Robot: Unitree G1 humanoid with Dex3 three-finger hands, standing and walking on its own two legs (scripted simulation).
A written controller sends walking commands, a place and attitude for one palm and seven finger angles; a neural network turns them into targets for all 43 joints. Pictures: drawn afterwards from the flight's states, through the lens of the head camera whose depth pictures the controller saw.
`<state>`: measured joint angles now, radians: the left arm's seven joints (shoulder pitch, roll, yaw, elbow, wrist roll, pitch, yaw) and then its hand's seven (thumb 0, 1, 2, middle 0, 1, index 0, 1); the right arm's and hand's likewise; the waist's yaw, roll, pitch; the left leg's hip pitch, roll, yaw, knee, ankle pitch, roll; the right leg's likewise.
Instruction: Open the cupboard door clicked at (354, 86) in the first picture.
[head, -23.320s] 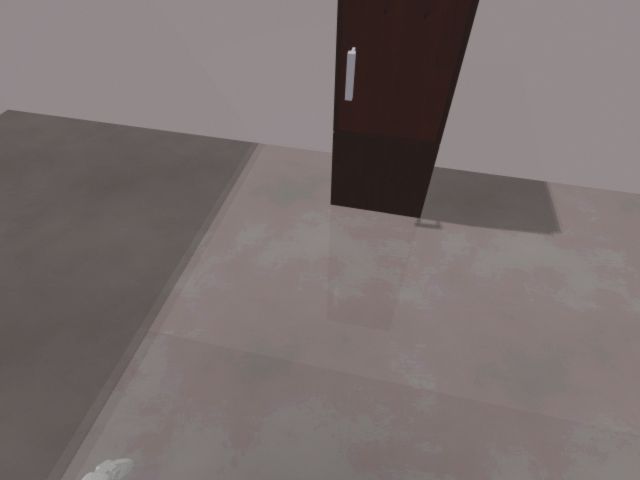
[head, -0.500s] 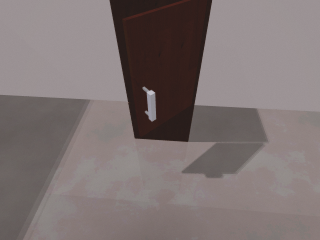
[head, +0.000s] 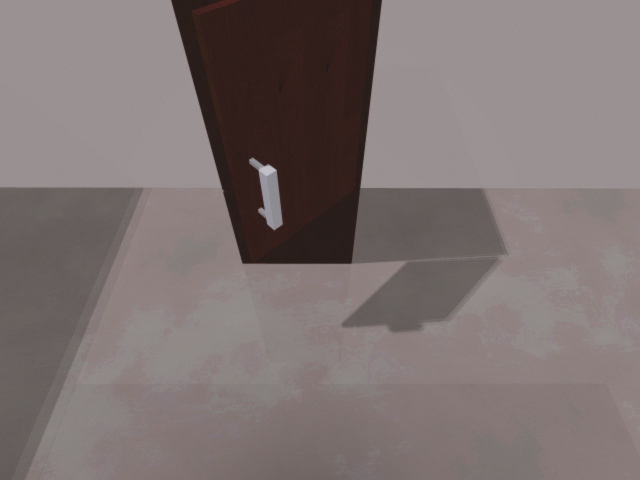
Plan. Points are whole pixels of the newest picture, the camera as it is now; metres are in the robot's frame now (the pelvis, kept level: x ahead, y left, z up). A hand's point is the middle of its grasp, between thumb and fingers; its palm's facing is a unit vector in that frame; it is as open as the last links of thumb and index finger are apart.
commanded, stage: walk to a spot facing it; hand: left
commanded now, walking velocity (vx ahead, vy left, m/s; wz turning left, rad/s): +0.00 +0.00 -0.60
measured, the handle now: (264, 194) +0.66 +0.16 -0.11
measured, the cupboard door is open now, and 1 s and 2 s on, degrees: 45 45 45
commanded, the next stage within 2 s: none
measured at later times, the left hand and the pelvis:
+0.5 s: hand out of the picture +0.12 +0.14 -0.16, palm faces -0.22 -0.93 -0.29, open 7.4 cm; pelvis +0.01 -0.05 +0.00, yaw -17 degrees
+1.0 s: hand (288, 404) +0.25 +0.07 -0.16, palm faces -0.54 -0.80 -0.27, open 7.4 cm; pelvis +0.04 -0.06 -0.01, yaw -34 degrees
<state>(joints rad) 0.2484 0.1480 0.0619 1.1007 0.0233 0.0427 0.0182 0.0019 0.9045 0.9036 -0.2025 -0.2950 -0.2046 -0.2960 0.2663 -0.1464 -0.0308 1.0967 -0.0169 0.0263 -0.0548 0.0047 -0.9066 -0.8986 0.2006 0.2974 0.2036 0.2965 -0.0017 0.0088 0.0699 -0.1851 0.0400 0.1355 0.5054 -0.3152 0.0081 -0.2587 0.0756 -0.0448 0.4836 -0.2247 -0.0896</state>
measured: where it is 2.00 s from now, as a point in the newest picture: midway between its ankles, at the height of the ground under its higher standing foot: outside the picture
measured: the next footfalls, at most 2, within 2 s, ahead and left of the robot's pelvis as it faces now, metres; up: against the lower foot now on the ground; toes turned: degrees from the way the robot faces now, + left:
right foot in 0.30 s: +0.04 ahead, -0.15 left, +0.00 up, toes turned -11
left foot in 0.70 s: +0.11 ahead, +0.08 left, +0.00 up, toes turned -24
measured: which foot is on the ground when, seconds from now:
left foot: down 0.00-0.30, up 0.32-0.68, down 0.70-1.00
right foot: down 0.00-0.06, up 0.08-0.28, down 0.30-0.70, up 0.72-0.98, down 1.00-1.00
